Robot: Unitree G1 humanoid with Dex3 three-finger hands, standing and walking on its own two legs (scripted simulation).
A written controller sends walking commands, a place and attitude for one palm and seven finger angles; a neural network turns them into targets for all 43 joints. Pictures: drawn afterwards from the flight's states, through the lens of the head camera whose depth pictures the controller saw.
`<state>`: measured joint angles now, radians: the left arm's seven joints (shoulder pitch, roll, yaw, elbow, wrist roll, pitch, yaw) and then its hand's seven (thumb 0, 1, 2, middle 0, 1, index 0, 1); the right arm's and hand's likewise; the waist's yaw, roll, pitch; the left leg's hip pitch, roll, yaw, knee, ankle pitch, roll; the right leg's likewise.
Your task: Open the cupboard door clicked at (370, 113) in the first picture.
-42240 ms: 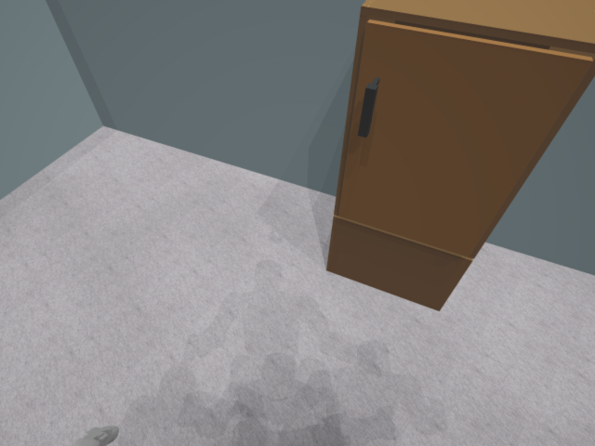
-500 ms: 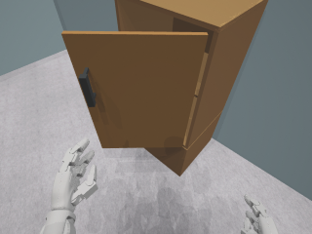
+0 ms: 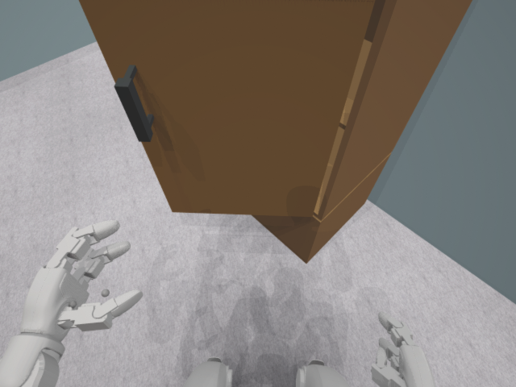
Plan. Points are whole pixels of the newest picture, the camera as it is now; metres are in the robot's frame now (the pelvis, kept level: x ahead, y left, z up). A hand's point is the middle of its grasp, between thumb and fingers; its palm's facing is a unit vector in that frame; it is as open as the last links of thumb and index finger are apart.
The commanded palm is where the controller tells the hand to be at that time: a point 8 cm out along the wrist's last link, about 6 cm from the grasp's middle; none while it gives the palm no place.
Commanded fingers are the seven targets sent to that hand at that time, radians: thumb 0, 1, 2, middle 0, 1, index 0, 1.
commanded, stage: raise the hand with hooked fingers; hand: left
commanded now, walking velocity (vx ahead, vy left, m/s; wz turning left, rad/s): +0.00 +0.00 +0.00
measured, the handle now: (138, 104) +0.55 +0.25 +0.10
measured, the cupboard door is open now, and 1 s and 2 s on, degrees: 43 43 43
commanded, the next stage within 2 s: move the hooked fingers beside the handle in 1.30 s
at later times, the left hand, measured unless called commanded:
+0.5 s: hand (59, 253) +0.27 +0.28 +0.09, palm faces +0.05 -1.00 -0.04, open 13.6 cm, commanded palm +0.24 +0.33 +0.10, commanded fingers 0.00 -0.50 0.30 -0.30 -1.20 -0.30 -1.20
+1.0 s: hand (47, 212) +0.31 +0.30 +0.12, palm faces +0.04 -1.00 -0.03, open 14.0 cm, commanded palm +0.28 +0.35 +0.12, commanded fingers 0.00 -0.50 0.30 -0.30 -1.20 -0.30 -1.20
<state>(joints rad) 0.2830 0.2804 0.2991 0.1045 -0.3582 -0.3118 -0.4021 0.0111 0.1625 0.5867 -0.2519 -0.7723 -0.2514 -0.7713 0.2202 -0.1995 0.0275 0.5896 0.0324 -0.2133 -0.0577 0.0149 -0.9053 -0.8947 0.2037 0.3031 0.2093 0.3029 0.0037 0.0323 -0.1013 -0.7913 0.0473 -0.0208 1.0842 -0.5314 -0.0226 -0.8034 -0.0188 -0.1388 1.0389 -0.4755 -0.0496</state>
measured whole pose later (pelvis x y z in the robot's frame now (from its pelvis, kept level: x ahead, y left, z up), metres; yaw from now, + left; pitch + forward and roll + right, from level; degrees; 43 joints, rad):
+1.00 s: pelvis +0.01 +0.03 +0.04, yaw -1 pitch +9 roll -2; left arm -0.05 0.41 0.44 0.41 -0.35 -0.24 -0.46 -0.01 -0.50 0.30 -0.30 -1.20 -0.30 -1.20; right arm 0.30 -0.29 0.03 0.58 0.04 -0.19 -0.08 0.01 -0.91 -0.90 0.20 0.30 0.21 0.30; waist -0.01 0.02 -0.07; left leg -0.55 0.02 0.03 0.82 -0.43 0.02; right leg -0.57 -0.03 -0.09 0.77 -0.36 0.00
